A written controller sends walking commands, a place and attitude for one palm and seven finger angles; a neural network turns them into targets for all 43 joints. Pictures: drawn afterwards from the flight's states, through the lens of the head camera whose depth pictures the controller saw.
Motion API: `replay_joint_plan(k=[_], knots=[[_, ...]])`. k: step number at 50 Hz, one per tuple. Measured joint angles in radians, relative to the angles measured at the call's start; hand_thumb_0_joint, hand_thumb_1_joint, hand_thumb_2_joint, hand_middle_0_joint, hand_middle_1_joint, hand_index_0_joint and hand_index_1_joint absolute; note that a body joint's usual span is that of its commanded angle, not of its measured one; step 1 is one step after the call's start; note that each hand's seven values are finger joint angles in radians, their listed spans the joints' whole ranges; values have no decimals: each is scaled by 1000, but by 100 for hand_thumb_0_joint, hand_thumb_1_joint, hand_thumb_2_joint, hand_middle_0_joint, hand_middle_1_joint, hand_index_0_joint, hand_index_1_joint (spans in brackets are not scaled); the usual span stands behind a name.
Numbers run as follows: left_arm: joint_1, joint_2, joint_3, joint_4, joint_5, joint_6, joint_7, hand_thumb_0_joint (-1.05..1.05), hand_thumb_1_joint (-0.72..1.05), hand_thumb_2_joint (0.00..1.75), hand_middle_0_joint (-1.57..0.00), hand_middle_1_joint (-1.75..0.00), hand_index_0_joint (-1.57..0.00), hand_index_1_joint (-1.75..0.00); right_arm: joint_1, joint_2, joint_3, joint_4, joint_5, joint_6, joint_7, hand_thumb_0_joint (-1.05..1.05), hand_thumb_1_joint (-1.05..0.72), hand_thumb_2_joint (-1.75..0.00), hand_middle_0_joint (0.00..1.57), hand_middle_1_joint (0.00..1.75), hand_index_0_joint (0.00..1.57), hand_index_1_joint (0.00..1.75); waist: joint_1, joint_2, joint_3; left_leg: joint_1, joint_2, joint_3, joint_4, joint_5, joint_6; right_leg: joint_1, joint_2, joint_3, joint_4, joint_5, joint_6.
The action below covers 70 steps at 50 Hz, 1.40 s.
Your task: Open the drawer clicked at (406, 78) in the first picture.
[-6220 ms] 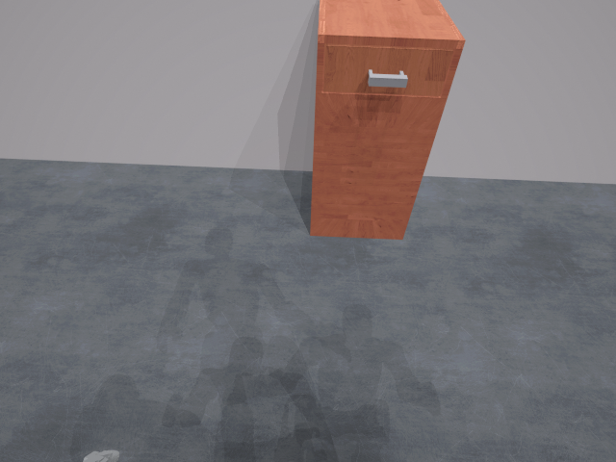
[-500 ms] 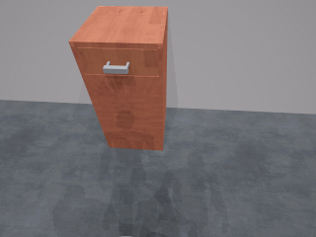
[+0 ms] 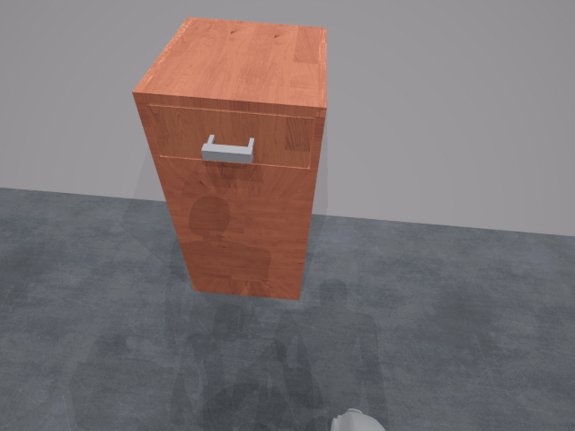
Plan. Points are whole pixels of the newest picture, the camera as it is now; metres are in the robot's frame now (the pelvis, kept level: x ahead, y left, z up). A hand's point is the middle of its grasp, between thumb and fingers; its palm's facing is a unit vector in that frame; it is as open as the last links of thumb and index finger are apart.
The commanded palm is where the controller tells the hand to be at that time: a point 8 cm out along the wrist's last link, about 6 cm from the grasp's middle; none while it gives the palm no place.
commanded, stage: take the last steps up to it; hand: left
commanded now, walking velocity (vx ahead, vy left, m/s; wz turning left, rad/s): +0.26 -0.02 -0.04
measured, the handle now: (229, 147) +0.69 +0.18 -0.02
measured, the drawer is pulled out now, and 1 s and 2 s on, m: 0.00 0.00 0.00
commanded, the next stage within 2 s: come to a stop and stand still in 0.22 s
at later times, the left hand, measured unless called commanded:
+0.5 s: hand (206, 393) +0.21 +0.15 -0.17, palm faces +0.04 -0.98 -0.22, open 7.2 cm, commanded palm none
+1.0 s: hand (218, 401) +0.20 +0.12 -0.16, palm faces +0.02 -0.96 -0.29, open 7.4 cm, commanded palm none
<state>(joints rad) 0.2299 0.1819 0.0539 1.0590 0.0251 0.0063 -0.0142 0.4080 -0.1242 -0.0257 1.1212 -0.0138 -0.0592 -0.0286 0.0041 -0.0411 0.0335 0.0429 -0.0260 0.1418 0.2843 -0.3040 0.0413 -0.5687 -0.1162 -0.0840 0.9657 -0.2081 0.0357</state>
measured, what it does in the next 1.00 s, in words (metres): walks ahead: right foot, then left foot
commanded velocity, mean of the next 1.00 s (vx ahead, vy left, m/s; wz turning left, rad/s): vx -0.04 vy -0.01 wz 0.00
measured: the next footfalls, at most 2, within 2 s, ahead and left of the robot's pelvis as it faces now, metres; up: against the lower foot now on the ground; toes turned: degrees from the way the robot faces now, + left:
right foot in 0.18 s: +0.22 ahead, -0.13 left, +0.00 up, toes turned -9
left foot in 0.54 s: +0.28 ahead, +0.10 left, +0.00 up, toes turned +3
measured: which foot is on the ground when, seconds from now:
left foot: down 0.00-0.18, up 0.20-0.52, down 0.54-0.92, up 0.94-1.00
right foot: up 0.00-0.16, down 0.18-0.58, up 0.60-0.90, down 0.92-1.00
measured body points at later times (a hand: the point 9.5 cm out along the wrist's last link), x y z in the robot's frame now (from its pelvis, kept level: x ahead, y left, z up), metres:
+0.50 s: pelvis +0.17 -0.03 +0.00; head +0.18 -0.04 +0.45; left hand +0.21 +0.20 -0.16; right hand +0.21 -0.27 -0.16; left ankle +0.22 +0.10 -0.72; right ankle +0.18 -0.12 -0.74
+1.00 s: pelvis +0.15 -0.07 -0.01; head +0.16 -0.11 +0.44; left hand +0.20 +0.17 -0.14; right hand +0.21 -0.31 -0.18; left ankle +0.21 +0.09 -0.72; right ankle +0.12 -0.17 -0.74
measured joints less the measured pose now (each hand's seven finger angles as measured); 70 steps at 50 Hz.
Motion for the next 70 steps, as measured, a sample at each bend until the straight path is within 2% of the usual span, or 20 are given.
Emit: replay_joint_plan(k=[5, 8, 10, 12, 15, 19, 25, 27, 30, 33, 38, 43, 46, 50, 54, 57, 59, 61, 64, 70], knots=[[-88, -14, -1, -35, -4, -2, -3, 1, 91, 90, -20, -30, -19, -30, 55, 11, -3, 37, -10, 3, -2, 0, -91, -90, 20, 30, 20, 30, -42, 22, 24, 56, 11, 5, 18, -72, -24, 37, 18, -19, -197, -2, -29], [-121, -17, -3, -59, -3, -25, -4, 1, 91, 90, -20, -30, -19, -30, 81, 12, -4, 57, -10, 10, -1, 0, -91, -90, 20, 30, 20, 30, -57, 46, 39, 62, 45, 7, 112, -158, -48, 117, 56, -43, -322, -3, -61], [-132, -17, -2, -69, 0, -59, 1, 1, 91, 90, -20, -30, -19, -30, 82, 14, -6, 69, 1, 20, 5, 0, -91, -90, 20, 30, 20, 30, -51, 55, 49, -29, 73, -14, 373, -204, -42, 143, 73, -55, -321, 22, -101], [-131, -23, -5, -73, -7, -74, 7, 0, 91, 90, -20, -30, -19, -30, 56, 9, -10, 64, 8, 34, 7, 1, -91, -90, 20, 30, 20, 30, -49, 65, 59, -180, 71, -79, 716, -210, -27, 162, 83, -70, -295, -22, -114], [-102, -36, -10, -58, -10, -69, 22, 0, 91, 90, -20, -30, -20, -30, -1, -8, -20, 32, 1, 46, 9, 1, -91, -90, 20, 30, 20, 30, -42, 75, 45, -362, 87, -106, 928, -125, -20, 229, 99, -82, -369, -24, -105], [-52, -31, 2, -29, -10, -62, 45, -1, 94, 90, -21, -30, -20, -30, -84, -24, -22, -31, -6, 48, 8, 1, -91, -90, 20, 30, 20, 30, -36, 73, 11, -484, 123, -100, 777, -63, -45, 300, 112, -86, -481, 1, -107], [-5, -25, -15, 3, -4, -24, 43, -1, 94, 90, -20, -30, -20, -30, -192, -53, -17, -73, 3, 62, -5, 1, -94, -90, 20, 30, 20, 30, 5, 71, 2, -441, 106, -105, 422, 10, -71, 350, 117, -63, -496, -27, -86], [11, -26, -15, 4, -6, -8, 44, 0, 93, 90, -20, -30, -20, -30, -211, -60, -18, -84, 4, 67, -2, 1, -94, -90, 20, 30, 20, 30, 12, 70, 5, -392, 98, -98, 320, 104, -71, 350, 116, -60, -450, -64, -74], [18, -11, -11, -2, -11, 18, 49, 0, 92, 90, -20, -30, -20, -30, -237, -45, -15, -97, 0, 72, -1, 1, -93, -90, 20, 30, 20, 30, 24, 28, 20, -364, 77, -78, 299, 74, -38, 327, 91, -44, -364, -128, -53], [10, 1, -7, -13, -15, 33, 51, 0, 92, 90, -20, -30, -20, -30, -263, -28, -3, -117, -4, 73, -6, 0, -92, -90, 20, 30, 20, 30, 31, 11, 37, -359, 70, -66, 267, 86, -28, 253, 102, 14, -153, -289, -37], [1, 15, 5, -35, -14, 38, 45, 1, 91, 90, -20, -30, -19, -30, -301, -14, -1, -137, -7, 82, -9, 0, -91, -90, 20, 30, 20, 30, 28, 20, 53, -365, 79, -59, 214, 131, -34, 181, 115, 67, 66, -313, -12], [-12, 20, 6, -53, -14, 44, 39, 1, 91, 90, -20, -30, -19, -30, -303, -25, -14, -141, -9, 86, -3, 0, -91, -90, 20, 30, 20, 30, 11, 47, 49, -382, 94, -63, 204, 158, -57, 246, 92, 62, -107, -303, -11], [-7, 20, -1, -64, -9, 24, 38, 1, 91, 90, -20, -30, -19, -30, -280, -40, -25, -133, -3, 93, 5, 0, -90, -90, 20, 30, 20, 30, 5, 59, 31, -412, 99, -70, 246, 153, -80, 339, 82, 54, -359, -154, -24], [6, -10, -16, -52, -1, 16, 40, 1, 91, 90, -20, -30, -19, -30, -234, -69, -38, -103, 1, 125, 11, 0, -91, -90, 20, 30, 20, 30, -1, 90, 6, -436, 78, -134, 397, -66, -56, 358, 102, 34, -377, -152, -73], [18, -35, -28, -33, -1, 12, 39, 1, 91, 90, -20, -30, -20, -30, -193, -79, -38, -74, 3, 119, 9, 0, -91, -90, 20, 30, 20, 30, -10, 82, -16, -408, 60, -140, 501, -93, -47, 377, 113, 37, -445, -110, -92], [13, -35, -27, -17, -4, 4, 46, 1, 93, 90, -21, -30, -20, -30, -164, -76, -30, -52, 5, 107, 1, 0, -91, -90, 20, 30, 20, 30, -15, 78, -20, -331, 63, -133, 409, -81, -53, 377, 130, 27, -470, -92, -101], [9, -34, -29, -6, -11, -4, 46, 1, 93, 90, -21, -30, -20, -30, -145, -72, -20, -33, 5, 96, -5, 0, -91, -90, 20, 30, 20, 30, -16, 81, -21, -259, 69, -135, 278, 0, -53, 371, 146, 13, -468, -91, -106], [-2, -32, -31, 10, -18, -6, 47, 1, 93, 90, -21, -30, -20, -30, -133, -62, -10, -6, 4, 85, -11, 0, -91, -90, 20, 30, 20, 30, -18, 80, -18, -216, 81, -147, 189, 12, -74, 367, 157, -6, -461, -95, -107], [-11, -21, -29, 32, -24, -7, 51, 1, 94, 90, -21, -30, -20, -30, -127, -35, 8, 26, 2, 79, -16, 0, -91, -90, 20, 30, 20, 30, -3, 52, -5, -193, 80, -142, 157, 27, -100, 387, 157, -1, -492, -72, -112], [16, -29, -38, 70, -25, -3, 44, 1, 93, 90, -21, -30, -20, -30, -112, -11, 21, 38, 0, 80, -15, 0, -91, -90, 20, 30, 20, 30, -3, 56, -9, -170, 90, -139, 122, 57, -101, 417, 169, 2, -546, -35, -115]])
